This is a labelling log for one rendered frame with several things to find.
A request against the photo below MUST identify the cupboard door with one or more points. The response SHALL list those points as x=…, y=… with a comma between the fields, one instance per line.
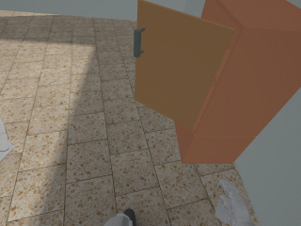
x=181, y=56

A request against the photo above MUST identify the left robot shin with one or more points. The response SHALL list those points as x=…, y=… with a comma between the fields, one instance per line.
x=121, y=214

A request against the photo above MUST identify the handle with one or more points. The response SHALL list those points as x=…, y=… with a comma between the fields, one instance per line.
x=137, y=42

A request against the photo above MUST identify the robot left foot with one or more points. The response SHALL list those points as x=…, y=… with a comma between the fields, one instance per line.
x=131, y=214

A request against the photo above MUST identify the robot right hand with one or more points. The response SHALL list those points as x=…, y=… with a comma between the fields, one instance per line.
x=235, y=208

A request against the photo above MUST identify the robot left hand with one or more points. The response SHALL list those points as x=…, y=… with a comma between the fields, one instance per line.
x=5, y=146

